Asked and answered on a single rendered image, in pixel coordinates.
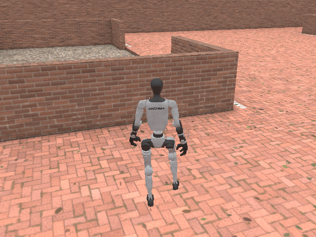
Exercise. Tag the robot left upper arm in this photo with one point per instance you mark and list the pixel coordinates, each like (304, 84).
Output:
(139, 112)

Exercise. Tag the right robot hand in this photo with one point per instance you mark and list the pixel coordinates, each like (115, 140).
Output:
(184, 149)

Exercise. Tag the robot left foot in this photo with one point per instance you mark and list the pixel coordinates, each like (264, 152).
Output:
(150, 202)

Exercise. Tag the left robot hand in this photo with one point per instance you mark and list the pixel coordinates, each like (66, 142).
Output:
(134, 139)

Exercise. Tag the robot left forearm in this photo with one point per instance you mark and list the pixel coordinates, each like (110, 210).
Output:
(134, 130)

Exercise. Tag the robot right forearm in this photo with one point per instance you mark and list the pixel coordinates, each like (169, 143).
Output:
(180, 133)

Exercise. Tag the robot left shin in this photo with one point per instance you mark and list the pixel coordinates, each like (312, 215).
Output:
(149, 184)

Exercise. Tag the robot right upper arm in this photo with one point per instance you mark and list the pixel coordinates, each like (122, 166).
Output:
(175, 114)

